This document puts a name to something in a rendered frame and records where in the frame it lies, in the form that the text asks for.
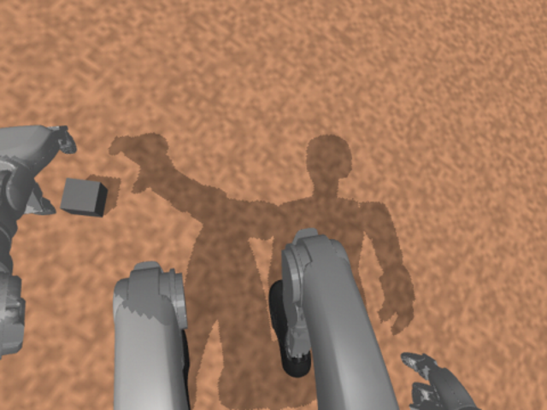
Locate left robot hand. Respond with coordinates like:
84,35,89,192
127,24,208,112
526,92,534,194
0,125,77,215

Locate cube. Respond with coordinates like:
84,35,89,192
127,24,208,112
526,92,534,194
60,178,108,217

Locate left robot arm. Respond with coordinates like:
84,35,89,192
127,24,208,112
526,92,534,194
0,157,35,360

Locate right robot hand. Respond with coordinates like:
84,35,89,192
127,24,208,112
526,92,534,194
401,352,476,410

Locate right robot foot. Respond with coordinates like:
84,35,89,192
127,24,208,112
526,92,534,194
268,279,311,378

